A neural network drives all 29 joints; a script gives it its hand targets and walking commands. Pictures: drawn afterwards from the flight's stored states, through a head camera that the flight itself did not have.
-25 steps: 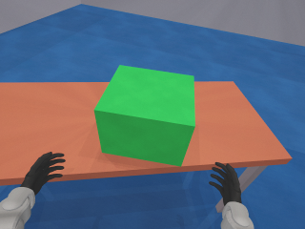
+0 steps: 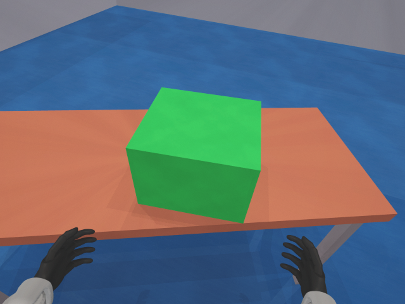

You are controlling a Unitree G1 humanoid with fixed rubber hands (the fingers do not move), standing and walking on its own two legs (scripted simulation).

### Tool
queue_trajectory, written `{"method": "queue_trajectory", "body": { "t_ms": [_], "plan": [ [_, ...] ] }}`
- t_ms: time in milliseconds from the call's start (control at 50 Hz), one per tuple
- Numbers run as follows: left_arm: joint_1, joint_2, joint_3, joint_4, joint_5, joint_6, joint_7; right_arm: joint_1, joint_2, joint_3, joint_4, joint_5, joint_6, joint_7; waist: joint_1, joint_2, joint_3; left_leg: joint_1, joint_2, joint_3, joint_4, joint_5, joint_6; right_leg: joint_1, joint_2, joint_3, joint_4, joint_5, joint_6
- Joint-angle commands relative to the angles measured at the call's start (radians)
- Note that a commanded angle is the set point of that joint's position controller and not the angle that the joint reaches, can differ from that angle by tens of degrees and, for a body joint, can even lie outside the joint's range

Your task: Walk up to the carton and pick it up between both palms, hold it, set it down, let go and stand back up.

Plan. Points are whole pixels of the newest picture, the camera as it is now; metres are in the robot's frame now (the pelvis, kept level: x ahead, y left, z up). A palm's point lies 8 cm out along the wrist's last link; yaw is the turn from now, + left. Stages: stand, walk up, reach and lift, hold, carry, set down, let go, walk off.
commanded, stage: set down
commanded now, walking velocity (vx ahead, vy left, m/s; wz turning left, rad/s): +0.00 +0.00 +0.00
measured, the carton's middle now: (200, 151) +0.52 -0.01 +0.00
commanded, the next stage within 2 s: let go in 1.66 s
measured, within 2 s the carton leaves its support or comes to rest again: neither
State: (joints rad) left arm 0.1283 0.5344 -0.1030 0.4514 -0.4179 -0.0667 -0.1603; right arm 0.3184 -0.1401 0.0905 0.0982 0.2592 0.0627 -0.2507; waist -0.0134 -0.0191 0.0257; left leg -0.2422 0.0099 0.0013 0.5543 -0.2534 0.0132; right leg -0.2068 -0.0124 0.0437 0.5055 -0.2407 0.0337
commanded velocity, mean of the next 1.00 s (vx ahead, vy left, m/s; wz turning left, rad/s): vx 0.00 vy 0.00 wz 0.00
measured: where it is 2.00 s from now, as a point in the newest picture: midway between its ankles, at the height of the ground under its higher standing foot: outside the picture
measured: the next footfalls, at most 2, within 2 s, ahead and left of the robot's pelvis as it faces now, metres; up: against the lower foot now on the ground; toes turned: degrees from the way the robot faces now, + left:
none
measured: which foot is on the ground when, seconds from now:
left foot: down 0.00-1.00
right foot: down 0.00-1.00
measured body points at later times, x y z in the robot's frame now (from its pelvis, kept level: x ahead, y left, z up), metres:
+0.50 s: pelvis +0.03 -0.01 +0.01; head +0.03 +0.00 +0.45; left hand +0.24 +0.27 -0.02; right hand +0.22 -0.21 -0.01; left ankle +0.03 +0.11 -0.73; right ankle +0.03 -0.15 -0.73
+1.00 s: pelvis +0.02 -0.01 +0.01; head +0.01 -0.01 +0.46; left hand +0.21 +0.25 -0.04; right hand +0.20 -0.22 -0.03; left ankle +0.03 +0.11 -0.73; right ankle +0.03 -0.15 -0.73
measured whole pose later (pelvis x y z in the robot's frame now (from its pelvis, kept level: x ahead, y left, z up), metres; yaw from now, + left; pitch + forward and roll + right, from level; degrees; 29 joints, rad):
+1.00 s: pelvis +0.02 -0.01 +0.01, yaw +0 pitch -5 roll +0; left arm 0.22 0.36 -0.02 0.44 -0.26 0.01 -0.11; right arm 0.34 -0.14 0.05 0.27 0.11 -0.09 -0.14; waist -0.01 0.02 0.07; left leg -0.13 0.01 0.00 0.47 -0.25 0.00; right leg -0.11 -0.01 0.04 0.45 -0.25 0.03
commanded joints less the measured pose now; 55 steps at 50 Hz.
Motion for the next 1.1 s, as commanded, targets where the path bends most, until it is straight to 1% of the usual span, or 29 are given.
{"method": "queue_trajectory", "body": {
  "t_ms": [0,40,60,100,120,140,180,200,240,280,340,360,400,440,460,500,560,600,640,700,720,760,780,800,900,920,980,1060,1080],
  "plan": [
    [-0.117,0.202,0.251,-0.254,0.018,-0.058,0.016,-0.112,0.026,-0.08,-0.262,-0.064,-0.076,0.019,0.115,0.123,-0.047,0.059,0.018,0.002,-0.201,-0.007,-0.01,0.08,-0.009,-0.008,-0.145,-0.053,-0.082],
    [-0.087,0.196,0.251,-0.229,0.022,-0.056,0.012,-0.099,0.028,-0.074,-0.288,-0.068,-0.088,0.021,0.116,0.111,-0.058,0.079,0.016,0.009,-0.19,0.042,-0.013,0.09,-0.007,-0.011,-0.148,-0.017,-0.081],
    [-0.086,0.22,0.262,-0.255,0.014,-0.058,0.001,-0.104,0.042,-0.073,-0.296,-0.07,-0.084,0.013,0.103,0.076,-0.058,0.09,0.009,0.019,-0.183,0.046,-0.004,0.092,-0.014,0.001,-0.154,-0.012,-0.072],
    [-0.077,0.202,0.26,-0.222,0.031,-0.056,-0.005,-0.069,0.027,-0.069,-0.246,-0.076,-0.093,0.01,0.094,0.08,-0.067,0.127,0.004,0.02,-0.179,0.075,-0.007,0.095,-0.016,-0.002,-0.162,0.012,-0.069],
    [-0.069,0.225,0.271,-0.238,0.035,-0.049,-0.006,-0.075,0.043,-0.055,-0.267,-0.064,-0.096,0.012,0.111,0.084,-0.075,0.149,-0.007,0.027,-0.169,0.096,-0.008,0.092,-0.019,0.008,-0.171,0.031,-0.055],
    [-0.077,0.236,0.279,-0.261,0.035,-0.06,-0.008,-0.056,0.041,-0.046,-0.274,-0.063,-0.109,0.007,0.101,0.094,-0.083,0.14,-0.002,0.025,-0.165,0.119,-0.01,0.1,-0.022,0.007,-0.163,0.059,-0.058],
    [-0.04,0.214,0.287,-0.237,0.054,-0.056,-0.01,-0.053,0.035,-0.047,-0.241,-0.065,-0.117,0.018,0.114,0.108,-0.088,0.162,0.002,0.021,-0.155,0.19,-0.022,0.103,-0.012,-0.008,-0.153,0.1,-0.063],
    [-0.039,0.203,0.279,-0.22,0.075,-0.051,-0.009,-0.037,0.03,-0.048,-0.19,-0.07,-0.12,0.02,0.096,0.132,-0.077,0.189,0.002,0.019,-0.152,0.22,-0.028,0.094,-0.014,-0.005,-0.163,0.122,-0.061],
    [-0.018,0.191,0.286,-0.211,0.086,-0.045,-0.02,-0.02,0.035,-0.038,-0.179,-0.065,-0.133,0.021,0.102,0.101,-0.086,0.214,0.003,0.018,-0.145,0.239,-0.034,0.098,-0.009,-0.007,-0.174,0.127,-0.059],
    [-0.003,0.182,0.303,-0.197,0.11,-0.039,-0.023,-0.011,0.021,-0.031,-0.139,-0.065,-0.137,0.028,0.105,0.111,-0.082,0.236,-0.005,0.02,-0.148,0.265,-0.042,0.097,-0.009,-0.011,-0.18,0.131,-0.059],
    [0.025,0.142,0.287,-0.18,0.13,-0.036,-0.02,-0.005,-0.007,-0.047,-0.084,-0.08,-0.162,0.048,0.089,0.155,-0.083,0.262,0.008,0.004,-0.146,0.349,-0.065,0.108,0.008,-0.02,-0.179,0.168,-0.068],
    [0.032,0.154,0.293,-0.199,0.131,-0.044,-0.024,0.007,0.003,-0.033,-0.097,-0.079,-0.168,0.046,0.103,0.132,-0.091,0.271,0.001,0.02,-0.138,0.348,-0.058,0.1,0.003,-0.013,-0.187,0.167,-0.064],
    [0.067,0.129,0.284,-0.194,0.134,-0.057,-0.024,0.034,-0.002,-0.043,-0.1,-0.086,-0.195,0.052,0.095,0.091,-0.08,0.304,0.001,0.011,-0.133,0.406,-0.064,0.091,0.012,-0.025,-0.196,0.199,-0.063],
    [0.067,0.121,0.277,-0.187,0.162,-0.05,-0.021,0.027,-0.005,-0.035,-0.045,-0.093,-0.2,0.063,0.091,0.123,-0.082,0.326,0.004,0.006,-0.128,0.444,-0.073,0.102,0.016,-0.023,-0.197,0.212,-0.064],
    [0.084,0.12,0.291,-0.219,0.158,-0.062,-0.023,0.037,0.002,-0.027,-0.079,-0.091,-0.214,0.058,0.105,0.097,-0.089,0.315,-0.007,0.02,-0.125,0.428,-0.071,0.108,0.008,-0.016,-0.198,0.221,-0.058],
    [0.08,0.089,0.277,-0.212,0.173,-0.062,-0.015,0.016,-0.018,-0.038,-0.035,-0.1,-0.219,0.07,0.096,0.127,-0.066,0.306,0.002,0.014,-0.135,0.408,-0.074,0.089,0.014,-0.026,-0.196,0.191,-0.065],
    [0.079,0.087,0.27,-0.193,0.182,-0.059,-0.011,0.017,-0.018,-0.05,-0.012,-0.112,-0.227,0.075,0.08,0.099,-0.031,0.299,0.006,0.016,-0.149,0.399,-0.072,0.109,0.017,-0.033,-0.204,0.178,-0.066],
    [0.045,0.043,0.236,-0.165,0.21,-0.037,0.015,-0.052,-0.061,-0.086,0.086,-0.132,-0.221,0.104,0.079,0.153,-0.001,0.275,0.017,0.005,-0.181,0.322,-0.082,0.082,0.032,-0.04,-0.203,0.085,-0.086],
    [0.038,0.056,0.236,-0.167,0.196,-0.034,0.013,-0.034,-0.053,-0.086,0.049,-0.143,-0.226,0.097,0.073,0.098,-0.001,0.261,0.006,0.023,-0.178,0.285,-0.069,0.098,0.018,-0.038,-0.207,0.084,-0.081],
    [0.008,0.051,0.237,-0.197,0.209,-0.028,0.038,-0.08,-0.05,-0.095,0.047,-0.149,-0.235,0.107,0.088,0.106,-0.001,0.224,0.009,0.023,-0.191,0.237,-0.061,0.098,0.02,-0.046,-0.191,0.059,-0.077],
    [-0.016,0.031,0.231,-0.174,0.225,-0.012,0.052,-0.125,-0.07,-0.113,0.069,-0.162,-0.233,0.121,0.08,0.139,0.0,0.208,0.018,0.015,-0.199,0.205,-0.067,0.097,0.028,-0.055,-0.181,0.025,-0.083],
    [-0.01,-0.003,0.213,-0.123,0.236,0.01,0.053,-0.126,-0.079,-0.123,0.124,-0.174,-0.223,0.128,0.071,0.103,0.041,0.199,0.02,0.018,-0.21,0.158,-0.064,0.08,0.03,-0.065,-0.187,-0.001,-0.085],
    [-0.012,0.019,0.219,-0.153,0.22,0.008,0.052,-0.117,-0.055,-0.116,0.075,-0.171,-0.223,0.119,0.071,0.082,0.024,0.185,0.012,0.026,-0.212,0.138,-0.055,0.112,0.018,-0.056,-0.192,0.003,-0.079],
    [-0.05,-0.014,0.212,-0.117,0.224,0.02,0.057,-0.146,-0.066,-0.121,0.102,-0.182,-0.214,0.13,0.062,0.075,0.029,0.177,0.015,0.03,-0.219,0.094,-0.053,0.085,0.023,-0.055,-0.19,-0.035,-0.081],
    [-0.044,-0.005,0.208,-0.15,0.223,0.033,0.064,-0.135,-0.059,-0.117,0.091,-0.194,-0.219,0.133,0.063,0.042,0.006,0.176,0.007,0.038,-0.216,0.107,-0.05,0.101,0.023,-0.059,-0.184,-0.001,-0.074],
    [-0.037,-0.032,0.193,-0.112,0.247,0.045,0.068,-0.142,-0.071,-0.128,0.162,-0.204,-0.207,0.144,0.061,0.065,0.051,0.178,0.01,0.033,-0.228,0.088,-0.056,0.072,0.025,-0.065,-0.192,-0.031,-0.076],
    [-0.04,-0.053,0.19,-0.106,0.269,0.063,0.08,-0.153,-0.08,-0.128,0.183,-0.204,-0.2,0.16,0.059,0.106,0.052,0.175,0.019,0.033,-0.235,0.089,-0.062,0.078,0.025,-0.069,-0.188,-0.026,-0.083],
    [-0.028,-0.041,0.193,-0.109,0.266,0.069,0.083,-0.128,-0.073,-0.13,0.178,-0.212,-0.211,0.16,0.06,0.049,0.017,0.189,0.009,0.045,-0.22,0.135,-0.056,0.091,0.027,-0.075,-0.185,0.025,-0.072],
    [-0.018,-0.035,0.201,-0.122,0.273,0.071,0.086,-0.116,-0.084,-0.127,0.185,-0.207,-0.217,0.161,0.056,0.07,-0.003,0.208,0.006,0.043,-0.209,0.189,-0.063,0.111,0.028,-0.072,-0.184,0.069,-0.068]
  ]
}}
